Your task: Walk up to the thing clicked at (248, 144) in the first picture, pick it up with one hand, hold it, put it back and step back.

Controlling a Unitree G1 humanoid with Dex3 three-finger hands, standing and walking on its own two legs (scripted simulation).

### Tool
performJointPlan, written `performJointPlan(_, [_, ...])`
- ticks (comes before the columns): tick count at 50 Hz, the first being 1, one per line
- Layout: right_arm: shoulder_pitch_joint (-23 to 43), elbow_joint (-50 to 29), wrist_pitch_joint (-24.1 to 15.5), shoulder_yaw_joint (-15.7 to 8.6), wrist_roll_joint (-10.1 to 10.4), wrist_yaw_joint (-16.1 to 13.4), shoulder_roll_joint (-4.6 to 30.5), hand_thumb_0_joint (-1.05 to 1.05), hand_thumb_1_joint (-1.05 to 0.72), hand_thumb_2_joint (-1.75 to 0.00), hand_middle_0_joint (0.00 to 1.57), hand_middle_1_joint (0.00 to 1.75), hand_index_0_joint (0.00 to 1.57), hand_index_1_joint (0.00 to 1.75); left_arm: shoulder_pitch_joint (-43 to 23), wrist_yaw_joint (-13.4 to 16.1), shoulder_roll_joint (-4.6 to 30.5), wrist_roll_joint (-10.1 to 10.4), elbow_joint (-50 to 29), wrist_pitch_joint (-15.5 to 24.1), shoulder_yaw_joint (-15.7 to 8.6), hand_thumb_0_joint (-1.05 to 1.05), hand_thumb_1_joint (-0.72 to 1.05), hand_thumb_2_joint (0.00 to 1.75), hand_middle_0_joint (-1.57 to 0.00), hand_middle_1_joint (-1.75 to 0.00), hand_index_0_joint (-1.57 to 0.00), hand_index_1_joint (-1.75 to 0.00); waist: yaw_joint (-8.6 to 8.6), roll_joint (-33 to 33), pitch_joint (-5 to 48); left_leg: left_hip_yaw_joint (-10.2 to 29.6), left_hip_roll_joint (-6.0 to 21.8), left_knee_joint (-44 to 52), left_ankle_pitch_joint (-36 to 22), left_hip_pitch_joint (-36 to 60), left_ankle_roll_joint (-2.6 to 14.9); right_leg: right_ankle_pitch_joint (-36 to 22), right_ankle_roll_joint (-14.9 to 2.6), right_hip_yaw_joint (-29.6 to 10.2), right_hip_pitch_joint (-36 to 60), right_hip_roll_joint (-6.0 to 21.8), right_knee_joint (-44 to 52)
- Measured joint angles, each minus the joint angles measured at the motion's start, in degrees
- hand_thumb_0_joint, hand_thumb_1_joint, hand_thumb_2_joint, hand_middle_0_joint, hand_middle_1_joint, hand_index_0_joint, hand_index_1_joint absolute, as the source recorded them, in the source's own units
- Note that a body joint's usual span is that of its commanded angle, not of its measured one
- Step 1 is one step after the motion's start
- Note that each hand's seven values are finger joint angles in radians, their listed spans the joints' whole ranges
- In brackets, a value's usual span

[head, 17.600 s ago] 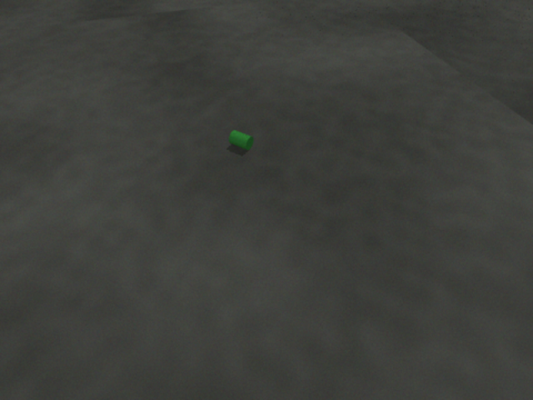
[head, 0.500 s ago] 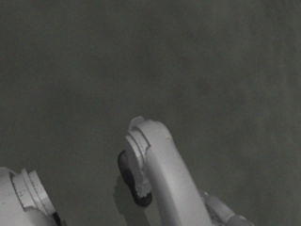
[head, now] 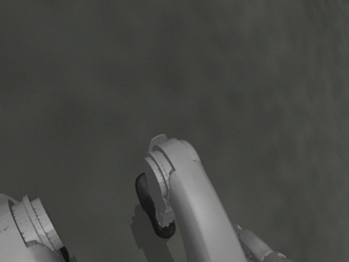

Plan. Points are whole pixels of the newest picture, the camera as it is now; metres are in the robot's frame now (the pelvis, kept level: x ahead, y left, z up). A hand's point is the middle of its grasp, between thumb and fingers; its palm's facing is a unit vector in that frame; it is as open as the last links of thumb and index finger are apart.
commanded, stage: close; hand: left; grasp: from above
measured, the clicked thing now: out of the picture +0.47 +0.35 -0.26
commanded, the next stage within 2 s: settle in 0.52 s
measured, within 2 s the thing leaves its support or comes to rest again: leaves its support in 0.98 s
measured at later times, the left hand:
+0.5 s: hand out of the picture +0.47 +0.35 -0.23, palm faces -0.45 -0.14 -0.88, open 10.8 cm
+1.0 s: hand out of the picture +0.47 +0.36 -0.22, palm faces -0.43 -0.13 -0.89, open 10.6 cm
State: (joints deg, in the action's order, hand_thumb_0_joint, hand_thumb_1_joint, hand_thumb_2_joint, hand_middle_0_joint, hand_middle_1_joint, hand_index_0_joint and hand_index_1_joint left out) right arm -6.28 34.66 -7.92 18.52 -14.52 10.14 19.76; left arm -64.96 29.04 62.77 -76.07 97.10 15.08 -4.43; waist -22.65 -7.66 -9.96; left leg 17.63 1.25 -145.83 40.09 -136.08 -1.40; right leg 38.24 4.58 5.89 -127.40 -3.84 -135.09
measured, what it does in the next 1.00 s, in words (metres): stands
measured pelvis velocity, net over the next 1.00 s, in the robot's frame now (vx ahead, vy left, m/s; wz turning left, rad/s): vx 0.00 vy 0.00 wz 0.00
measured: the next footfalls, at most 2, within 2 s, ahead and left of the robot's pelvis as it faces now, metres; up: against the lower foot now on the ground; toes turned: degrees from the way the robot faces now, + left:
none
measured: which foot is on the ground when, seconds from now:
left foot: down 0.00-1.00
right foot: down 0.00-1.00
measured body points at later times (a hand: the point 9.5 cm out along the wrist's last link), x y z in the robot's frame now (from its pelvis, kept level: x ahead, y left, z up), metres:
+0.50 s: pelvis +0.00 +0.00 +0.00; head +0.28 +0.14 +0.33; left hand +0.49 +0.35 -0.18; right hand +0.06 -0.26 -0.05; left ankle +0.06 +0.13 -0.27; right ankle +0.12 -0.14 -0.27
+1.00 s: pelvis +0.00 +0.00 +0.00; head +0.27 +0.14 +0.33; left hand +0.49 +0.36 -0.17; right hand +0.07 -0.26 -0.05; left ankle +0.06 +0.13 -0.27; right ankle +0.12 -0.14 -0.27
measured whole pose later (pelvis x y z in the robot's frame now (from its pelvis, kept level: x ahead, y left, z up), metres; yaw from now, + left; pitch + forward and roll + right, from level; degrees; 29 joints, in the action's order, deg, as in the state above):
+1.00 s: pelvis +0.00 +0.00 +0.00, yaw +0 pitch +30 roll -16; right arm -7.3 33.0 -6.5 17.0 -13.2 10.0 20.1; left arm -61.6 23.4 60.0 -75.0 87.2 12.6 -6.7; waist -21.1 -6.4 -7.7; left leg 17.3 0.8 -144.6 39.7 -137.0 -1.4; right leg 38.3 3.5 6.1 -127.9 -2.8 -134.1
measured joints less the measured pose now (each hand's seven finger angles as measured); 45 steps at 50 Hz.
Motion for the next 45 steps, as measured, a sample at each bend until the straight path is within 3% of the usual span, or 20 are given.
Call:
performJointPlan(35, [0.12, -1.3, -0.29, 0.06, 0.43, -0.26, 1.02, 0.0, -0.91, -0.9, 0.2, 0.3, 0.2, 0.3, -1.1, -1.49, 0.29, 0.7, -0.89, -1.04, -0.13, 0.01, -0.02, 0.4, -0.62, -0.57, -0.64, -0.52, -0.26, 0.36, -0.3, -0.24, -0.16, 0.54, -0.54, -0.35, 0.24, -0.28, -0.24, 0.06, -0.09, 0.4, 0.54])
performJointPlan(45, [-0.48, -1.33, 0.67, -0.29, 0.74, -0.36, 0.47, 0.0, -0.92, -0.9, 0.2, 0.3, 0.2, 0.3, 1.04, -3.88, -1.12, 0.97, -5.19, -2.05, -1.2, 0.01, -0.01, 0.37, -0.66, -0.5, -0.68, -0.45, 0.46, 0.52, 0.85, -0.14, -0.22, 0.88, -0.35, -0.47, 0.04, -0.19, -0.25, 0.22, -0.26, 0.59, 0.83])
